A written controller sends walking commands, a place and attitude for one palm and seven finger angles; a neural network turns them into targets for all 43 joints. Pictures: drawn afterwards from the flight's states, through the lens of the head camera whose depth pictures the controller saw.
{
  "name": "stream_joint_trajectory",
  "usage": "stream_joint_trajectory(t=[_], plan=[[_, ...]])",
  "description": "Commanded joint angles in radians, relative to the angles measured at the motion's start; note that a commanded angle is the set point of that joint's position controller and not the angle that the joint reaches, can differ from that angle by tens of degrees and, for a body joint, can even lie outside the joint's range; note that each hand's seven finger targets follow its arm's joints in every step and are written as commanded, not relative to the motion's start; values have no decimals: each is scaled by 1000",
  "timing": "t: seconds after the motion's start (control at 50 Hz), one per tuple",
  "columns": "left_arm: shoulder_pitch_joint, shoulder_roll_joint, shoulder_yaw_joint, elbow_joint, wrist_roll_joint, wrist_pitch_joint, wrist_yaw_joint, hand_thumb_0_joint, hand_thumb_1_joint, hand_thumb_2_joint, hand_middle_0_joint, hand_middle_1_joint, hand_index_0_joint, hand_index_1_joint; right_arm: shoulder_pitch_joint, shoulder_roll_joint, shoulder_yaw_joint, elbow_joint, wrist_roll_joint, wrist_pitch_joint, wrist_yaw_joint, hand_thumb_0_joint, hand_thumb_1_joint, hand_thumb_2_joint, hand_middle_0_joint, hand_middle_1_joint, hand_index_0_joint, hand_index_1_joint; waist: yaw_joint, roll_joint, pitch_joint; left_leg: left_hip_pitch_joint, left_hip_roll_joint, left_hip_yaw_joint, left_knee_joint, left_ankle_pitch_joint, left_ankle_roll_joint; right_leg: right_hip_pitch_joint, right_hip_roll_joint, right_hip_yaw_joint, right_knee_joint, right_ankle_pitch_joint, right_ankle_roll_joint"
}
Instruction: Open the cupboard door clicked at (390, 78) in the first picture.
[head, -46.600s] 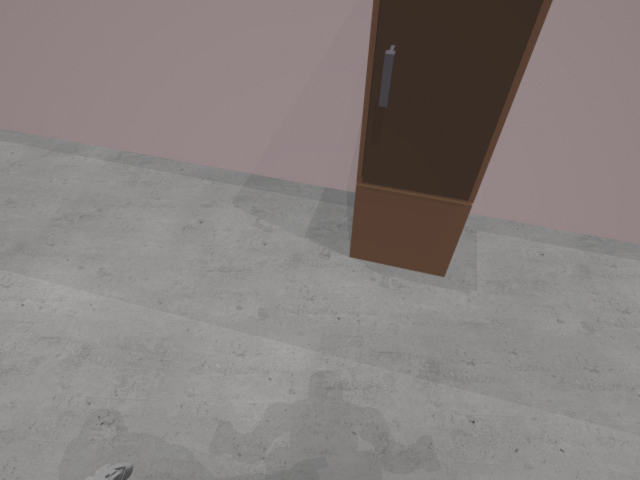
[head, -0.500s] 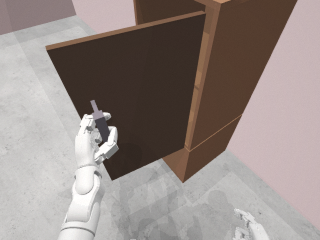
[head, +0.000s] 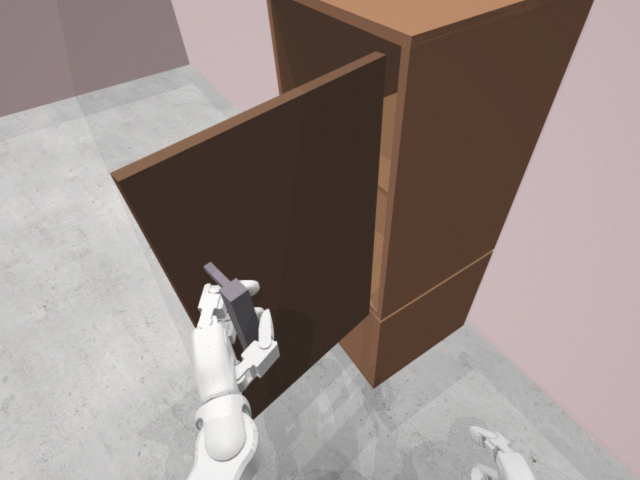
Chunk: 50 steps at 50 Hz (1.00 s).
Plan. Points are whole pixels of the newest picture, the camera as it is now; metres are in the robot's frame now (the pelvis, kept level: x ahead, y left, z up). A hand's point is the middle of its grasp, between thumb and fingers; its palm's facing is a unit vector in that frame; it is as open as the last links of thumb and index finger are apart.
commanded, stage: open thumb and fingers to let go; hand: left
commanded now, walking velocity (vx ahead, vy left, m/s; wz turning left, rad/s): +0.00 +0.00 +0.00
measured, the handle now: (235, 311) +0.31 +0.12 +0.07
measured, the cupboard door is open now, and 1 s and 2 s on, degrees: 100 98 100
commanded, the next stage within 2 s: slide the hand sideways off the handle in 0.82 s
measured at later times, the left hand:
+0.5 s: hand (258, 343) +0.27 +0.08 +0.07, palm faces +0.34 -0.94 -0.01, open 12.2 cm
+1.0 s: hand (254, 349) +0.26 +0.09 +0.07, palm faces +0.14 -0.99 -0.03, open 15.7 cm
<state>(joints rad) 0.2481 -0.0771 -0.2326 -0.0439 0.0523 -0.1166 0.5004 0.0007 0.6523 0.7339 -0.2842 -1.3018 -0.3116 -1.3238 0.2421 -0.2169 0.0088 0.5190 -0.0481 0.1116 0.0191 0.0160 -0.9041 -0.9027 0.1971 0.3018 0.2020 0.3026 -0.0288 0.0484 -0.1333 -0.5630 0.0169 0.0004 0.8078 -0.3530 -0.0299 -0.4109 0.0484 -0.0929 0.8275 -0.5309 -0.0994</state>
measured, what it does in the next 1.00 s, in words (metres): stands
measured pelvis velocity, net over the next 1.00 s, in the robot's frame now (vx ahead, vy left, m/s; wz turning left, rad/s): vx -0.03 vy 0.04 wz -0.01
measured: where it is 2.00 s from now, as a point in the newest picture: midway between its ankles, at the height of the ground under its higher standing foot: outside the picture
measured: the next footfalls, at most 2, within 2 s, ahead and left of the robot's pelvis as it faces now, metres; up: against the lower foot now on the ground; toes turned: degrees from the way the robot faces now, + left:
none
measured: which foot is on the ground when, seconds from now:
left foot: down 0.00-1.00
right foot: down 0.00-1.00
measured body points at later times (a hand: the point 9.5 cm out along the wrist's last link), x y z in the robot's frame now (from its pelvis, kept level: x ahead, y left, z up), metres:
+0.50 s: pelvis -0.01 +0.00 +0.00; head +0.00 -0.03 +0.44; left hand +0.25 +0.13 +0.07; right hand +0.17 -0.22 -0.10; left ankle +0.03 +0.15 -0.70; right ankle -0.06 -0.04 -0.70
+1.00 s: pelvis -0.03 +0.04 -0.01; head -0.01 +0.03 +0.44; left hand +0.25 +0.14 +0.07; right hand +0.15 -0.18 -0.10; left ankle +0.03 +0.15 -0.70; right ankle -0.06 -0.04 -0.70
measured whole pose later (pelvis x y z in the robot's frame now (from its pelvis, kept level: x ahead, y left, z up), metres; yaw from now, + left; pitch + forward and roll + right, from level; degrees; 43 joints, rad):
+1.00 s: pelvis -0.03 +0.04 -0.01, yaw -1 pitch +7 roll +0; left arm 0.09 -0.04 -0.27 0.08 0.06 -0.15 0.41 -0.02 -0.50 0.30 -0.26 -0.45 -0.22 -0.47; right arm 0.19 -0.19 0.03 0.54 -0.03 0.09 0.03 0.02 -0.90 -0.90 0.20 0.30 0.20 0.30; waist -0.01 0.04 -0.12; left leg -0.66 0.00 0.01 0.90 -0.36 0.02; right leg -0.50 0.03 -0.08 0.90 -0.52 -0.05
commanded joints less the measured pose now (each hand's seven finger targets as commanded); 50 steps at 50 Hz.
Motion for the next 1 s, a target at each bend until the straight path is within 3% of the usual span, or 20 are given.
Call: stream_joint_trajectory(t=[0.0, 0.04, 0.08, 0.12, 0.38, 0.42, 0.5, 0.58, 0.64, 0.78, 0.84, 0.9, 0.92, 0.94, 0.98], plan=[[-278, -51, 16, -151, 12, -78, 29, 0, 830, 870, -395, -1342, -395, -1342, -152, -64, -20, -134, 1, -73, -19, 0, -900, -900, 200, 300, 200, 300, -6, -179, -85, 77, -38, -37, 23, 139, 48, -35, -127, 204, -199, 614, 141], [-269, -47, 24, -127, 14, -90, 28, 0, 690, 810, -385, -1327, -385, -1327, -154, -61, -22, -125, 2, -80, -22, 0, -900, -900, 200, 300, 200, 300, 1, -179, -108, 75, -39, -39, 24, 138, 48, -27, -133, 218, -203, 597, 141], [-236, -31, 41, -120, 16, -94, 20, 0, 550, 750, -375, -1313, -375, -1313, -146, -62, -25, -124, 1, -80, -20, 0, -900, -900, 200, 300, 200, 300, 18, -182, -154, 71, -41, -38, 23, 165, 47, 10, -136, 228, -189, 670, 145], [-229, -40, 29, -129, 18, -95, 11, 0, 410, 690, -365, -1298, -365, -1298, -135, -61, -29, -126, 4, -76, -18, 0, -900, -900, 200, 300, 200, 300, 19, -176, -181, 73, -42, -35, 20, 188, 47, 39, -139, 222, -167, 748, 148], [-238, -46, 18, -145, 14, -113, 2, 0, -500, 300, -300, -1200, -300, -1200, -140, -62, -27, -134, 7, -82, -18, 0, -900, -900, 200, 300, 200, 300, 12, -184, -149, 90, -38, -34, 22, 187, 51, -9, -120, 182, -153, 704, 141], [-236, -51, 14, -146, 15, -110, 3, 0, -500, 300, -300, -1200, -300, -1200, -144, -63, -28, -137, 8, -80, -18, 0, -900, -900, 200, 300, 200, 300, 12, -170, -147, 93, -37, -33, 20, 185, 51, -16, -117, 175, -152, 679, 135], [-303, -67, -13, -146, 24, -102, 13, 0, -500, 300, -267, -1000, -267, -1000, -150, -66, -27, -136, 10, -80, -18, 0, -900, -900, 200, 300, 200, 300, 0, -133, -137, 114, -31, -34, 20, 171, 55, -67, -104, 155, -153, 576, 124], [-305, -66, -9, -141, 22, -96, 21, 0, -500, 300, -233, -800, -233, -800, -143, -66, -27, -137, 7, -80, -19, 0, -900, -900, 200, 300, 200, 300, 9, -152, -168, 121, -29, -37, 18, 182, 54, -65, -91, 135, -137, 562, 118], [-329, -67, -6, -146, 15, -92, 32, 0, -500, 300, -208, -650, -208, -650, -150, -64, -25, -138, 7, -77, -21, 0, -900, -900, 200, 300, 200, 300, 10, -133, -182, 126, -27, -34, 14, 181, 52, -71, -82, 119, -125, 532, 110], [-324, -92, -17, -117, 24, -67, 58, 0, -500, 300, -150, -300, -150, -300, -163, -61, -23, -140, 7, -77, -15, 0, -900, -900, 200, 300, 200, 300, 23, -110, -163, 142, -18, -37, 8, 184, 51, -111, -53, 80, -115, 417, 85], [-389, -113, -28, -98, 26, -55, 77, 0, -500, 300, -150, -300, -150, -300, -180, -60, -20, -135, 6, -76, -12, 0, -900, -900, 200, 300, 200, 300, 17, -100, -149, 139, -14, -43, 6, 151, 50, -149, -42, 66, -115, 316, 75], [-409, -114, -15, -73, 23, -43, 90, 0, -500, 300, -150, -300, -150, -300, -192, -59, -19, -130, 5, -77, -9, 0, -900, -900, 200, 300, 200, 300, 28, -105, -159, 138, -14, -43, 2, 138, 49, -153, -38, 63, -118, 275, 71], [-387, -8, -226, -81, 109, -94, -126, 0, -500, 300, -150, -300, -150, -300, -110, -102, -19, -111, 20, -64, 5, 0, -900, -900, 200, 300, 200, 300, -71, -146, -82, 141, -23, -46, -6, 165, 63, -196, -42, 102, -106, 359, 79], [-419, 54, -146, -128, 63, -145, -242, 0, -500, 300, -150, -300, -150, -300, -102, -91, -29, -141, 26, -65, 0, 0, -900, -900, 200, 300, 200, 300, -38, -124, -152, 145, -24, -45, 3, 184, 69, -157, -46, 102, -90, 407, 75], [-441, 121, -116, -156, 24, -195, -371, 0, -500, 300, -150, -300, -150, -300, -99, -97, -27, -153, 31, -69, -15, 0, -900, -900, 200, 300, 200, 300, -26, -61, -224, 180, -28, -41, 13, 213, 75, -123, -51, 112, -74, 460, 71]])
